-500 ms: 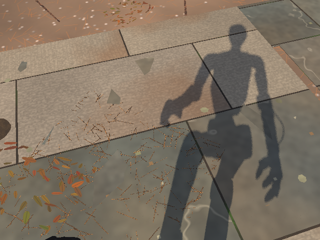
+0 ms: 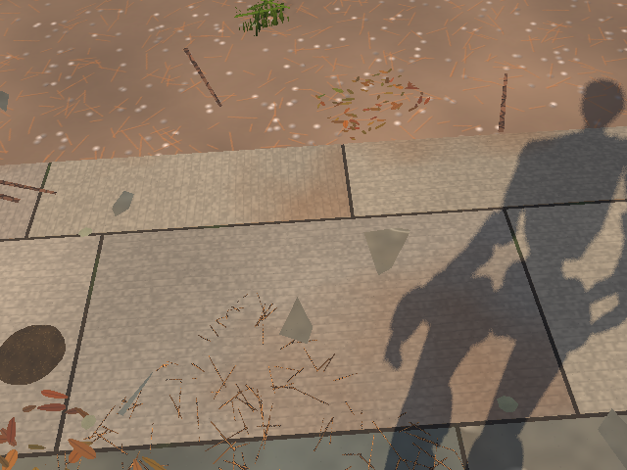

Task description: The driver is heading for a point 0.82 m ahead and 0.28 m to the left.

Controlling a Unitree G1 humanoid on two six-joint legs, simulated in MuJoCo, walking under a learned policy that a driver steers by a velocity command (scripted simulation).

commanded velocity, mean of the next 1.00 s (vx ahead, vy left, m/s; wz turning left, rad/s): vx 0.92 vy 0.00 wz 0.87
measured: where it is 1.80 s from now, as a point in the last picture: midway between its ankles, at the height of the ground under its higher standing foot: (164, 272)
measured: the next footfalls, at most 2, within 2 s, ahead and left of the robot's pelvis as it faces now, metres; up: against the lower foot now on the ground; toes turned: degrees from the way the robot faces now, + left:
right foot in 0.34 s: +0.55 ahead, -0.14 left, +0.00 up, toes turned +21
left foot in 0.80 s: +0.81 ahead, +0.23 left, +0.00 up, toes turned +47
